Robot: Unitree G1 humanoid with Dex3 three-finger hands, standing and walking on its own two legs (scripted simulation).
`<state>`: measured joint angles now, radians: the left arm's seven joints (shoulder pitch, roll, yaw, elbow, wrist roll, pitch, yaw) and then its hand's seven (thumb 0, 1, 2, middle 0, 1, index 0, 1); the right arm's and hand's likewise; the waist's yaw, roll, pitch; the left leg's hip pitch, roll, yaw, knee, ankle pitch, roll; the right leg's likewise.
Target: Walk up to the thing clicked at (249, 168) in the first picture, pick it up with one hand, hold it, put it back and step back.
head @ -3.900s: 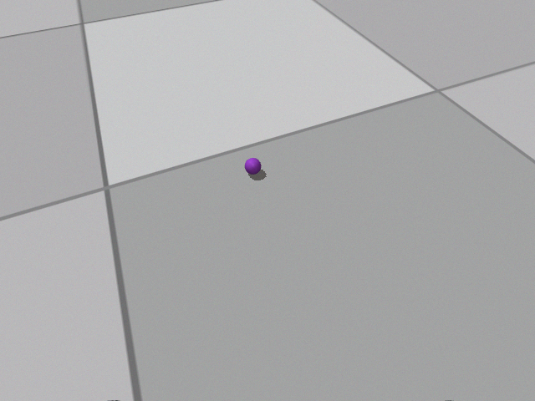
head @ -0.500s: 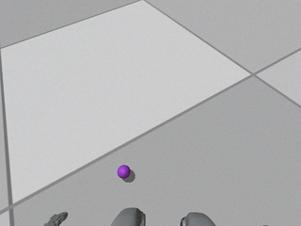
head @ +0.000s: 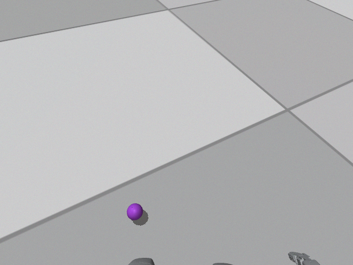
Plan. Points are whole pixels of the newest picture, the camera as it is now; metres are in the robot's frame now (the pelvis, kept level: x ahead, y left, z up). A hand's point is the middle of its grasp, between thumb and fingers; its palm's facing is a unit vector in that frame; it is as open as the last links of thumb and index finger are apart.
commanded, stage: walk up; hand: left
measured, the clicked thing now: (134, 211) +0.45 +0.23 -0.72
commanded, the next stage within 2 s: stand in 1.20 s
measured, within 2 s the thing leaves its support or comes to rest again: neither
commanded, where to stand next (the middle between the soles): +0.07 +0.00 m, yaw +0 degrees
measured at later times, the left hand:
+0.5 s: hand out of the picture +0.11 +0.24 -0.14, palm faces +0.00 -0.94 -0.33, open 7.4 cm
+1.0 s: hand out of the picture +0.11 +0.23 -0.14, palm faces -0.02 -0.95 -0.33, open 7.4 cm
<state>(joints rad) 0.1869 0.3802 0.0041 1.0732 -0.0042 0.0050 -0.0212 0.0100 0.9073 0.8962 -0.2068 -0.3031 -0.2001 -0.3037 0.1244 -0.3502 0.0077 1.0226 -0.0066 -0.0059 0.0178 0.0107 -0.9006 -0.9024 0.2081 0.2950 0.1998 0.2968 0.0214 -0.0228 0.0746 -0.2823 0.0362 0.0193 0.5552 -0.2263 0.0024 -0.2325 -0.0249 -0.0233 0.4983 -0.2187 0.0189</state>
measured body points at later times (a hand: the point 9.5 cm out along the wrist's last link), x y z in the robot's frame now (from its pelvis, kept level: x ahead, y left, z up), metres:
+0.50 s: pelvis +0.02 -0.01 +0.01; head +0.03 -0.02 +0.46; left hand +0.11 +0.29 -0.12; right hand +0.12 -0.32 -0.12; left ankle +0.05 +0.12 -0.73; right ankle +0.03 -0.14 -0.73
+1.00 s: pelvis +0.03 -0.02 +0.01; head +0.04 -0.02 +0.46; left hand +0.11 +0.28 -0.12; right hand +0.09 -0.32 -0.12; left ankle +0.05 +0.12 -0.73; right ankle +0.03 -0.14 -0.73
